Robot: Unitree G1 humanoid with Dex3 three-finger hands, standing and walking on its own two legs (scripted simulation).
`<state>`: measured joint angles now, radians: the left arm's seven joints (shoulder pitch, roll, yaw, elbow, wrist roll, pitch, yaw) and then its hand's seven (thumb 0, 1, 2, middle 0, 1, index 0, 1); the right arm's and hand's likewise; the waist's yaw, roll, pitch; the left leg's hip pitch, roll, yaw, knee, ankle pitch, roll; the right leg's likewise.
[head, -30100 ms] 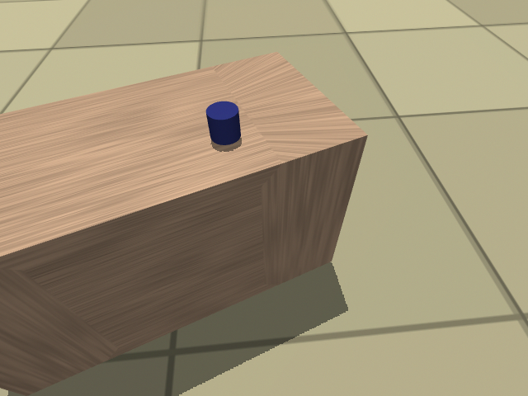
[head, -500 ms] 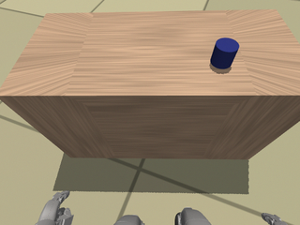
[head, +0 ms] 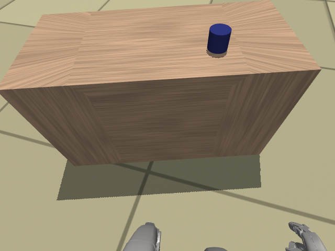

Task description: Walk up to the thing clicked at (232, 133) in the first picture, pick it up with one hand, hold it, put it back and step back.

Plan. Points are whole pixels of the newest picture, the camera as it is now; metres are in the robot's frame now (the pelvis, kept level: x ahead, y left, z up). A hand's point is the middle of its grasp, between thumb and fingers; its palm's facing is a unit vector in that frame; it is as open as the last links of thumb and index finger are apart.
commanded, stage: step back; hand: right
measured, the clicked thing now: (218, 38) +0.88 -0.16 -0.01
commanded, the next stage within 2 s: stand in 2.00 s
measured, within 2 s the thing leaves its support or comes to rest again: neither
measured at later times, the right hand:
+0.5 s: hand out of the picture -0.05 -0.28 -0.13, palm faces -0.09 +0.90 -0.42, open 7.4 cm
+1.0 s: hand out of the picture -0.23 -0.30 -0.15, palm faces -0.16 +0.92 -0.36, open 7.4 cm
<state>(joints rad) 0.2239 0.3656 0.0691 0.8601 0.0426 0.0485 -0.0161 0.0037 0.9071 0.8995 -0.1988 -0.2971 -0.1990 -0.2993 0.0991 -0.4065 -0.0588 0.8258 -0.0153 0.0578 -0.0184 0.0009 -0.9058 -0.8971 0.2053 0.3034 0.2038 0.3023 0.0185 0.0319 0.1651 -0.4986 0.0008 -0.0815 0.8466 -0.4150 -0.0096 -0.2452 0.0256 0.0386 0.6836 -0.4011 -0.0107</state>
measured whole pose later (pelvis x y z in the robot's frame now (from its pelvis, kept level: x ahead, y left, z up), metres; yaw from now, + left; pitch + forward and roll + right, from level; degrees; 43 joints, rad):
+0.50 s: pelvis -0.17 -0.02 +0.01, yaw +2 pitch -2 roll -1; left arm 0.13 0.40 0.07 0.82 0.02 0.07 0.01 0.00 0.91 0.90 -0.20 -0.30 -0.20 -0.30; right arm 0.14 -0.37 -0.04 0.84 -0.05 0.03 -0.01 0.00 -0.90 -0.90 0.21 0.30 0.21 0.30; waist 0.00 -0.02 0.16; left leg -0.35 0.04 0.00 0.61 -0.22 0.02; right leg -0.39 0.07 0.10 1.08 -0.52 0.02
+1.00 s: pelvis -0.32 -0.05 +0.00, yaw +7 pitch -3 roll +2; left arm 0.20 0.40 0.06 0.91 0.04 0.03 0.00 0.00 0.90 0.90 -0.20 -0.30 -0.20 -0.30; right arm 0.23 -0.37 -0.06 0.98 -0.04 0.03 0.02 0.00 -0.91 -0.90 0.20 0.30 0.20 0.30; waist 0.02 -0.01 0.08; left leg -0.22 -0.04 -0.01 0.62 -0.37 0.02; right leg -0.39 -0.05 -0.01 0.78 -0.44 -0.01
